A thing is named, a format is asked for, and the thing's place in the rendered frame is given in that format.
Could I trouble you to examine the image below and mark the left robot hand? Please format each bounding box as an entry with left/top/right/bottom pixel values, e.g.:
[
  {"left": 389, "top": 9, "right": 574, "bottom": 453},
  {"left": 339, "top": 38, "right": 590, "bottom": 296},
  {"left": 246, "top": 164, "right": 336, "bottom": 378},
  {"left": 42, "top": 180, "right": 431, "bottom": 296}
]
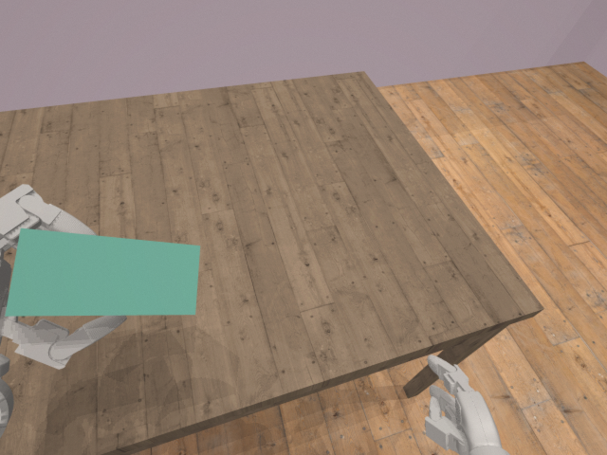
[{"left": 0, "top": 184, "right": 127, "bottom": 370}]

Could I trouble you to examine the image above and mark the sponge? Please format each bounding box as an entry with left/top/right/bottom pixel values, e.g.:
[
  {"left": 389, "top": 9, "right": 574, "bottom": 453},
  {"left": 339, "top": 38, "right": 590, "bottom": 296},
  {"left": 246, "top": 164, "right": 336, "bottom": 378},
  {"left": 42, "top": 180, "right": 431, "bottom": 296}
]
[{"left": 5, "top": 228, "right": 200, "bottom": 317}]

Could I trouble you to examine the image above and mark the right robot hand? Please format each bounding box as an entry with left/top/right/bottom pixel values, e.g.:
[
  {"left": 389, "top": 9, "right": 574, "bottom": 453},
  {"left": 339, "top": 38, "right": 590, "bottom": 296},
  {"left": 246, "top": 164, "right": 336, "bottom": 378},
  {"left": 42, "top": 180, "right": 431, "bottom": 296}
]
[{"left": 425, "top": 355, "right": 502, "bottom": 455}]

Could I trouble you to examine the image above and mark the table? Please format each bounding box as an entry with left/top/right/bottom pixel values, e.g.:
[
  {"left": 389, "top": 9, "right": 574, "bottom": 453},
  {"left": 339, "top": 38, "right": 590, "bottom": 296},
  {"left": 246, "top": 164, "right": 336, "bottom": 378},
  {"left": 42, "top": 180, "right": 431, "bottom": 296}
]
[{"left": 0, "top": 71, "right": 544, "bottom": 455}]

